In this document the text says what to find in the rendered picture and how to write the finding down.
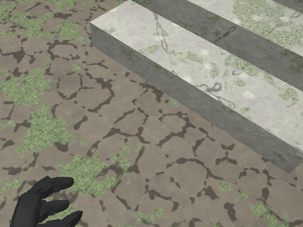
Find left robot hand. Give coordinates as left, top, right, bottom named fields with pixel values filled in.
left=9, top=176, right=83, bottom=227

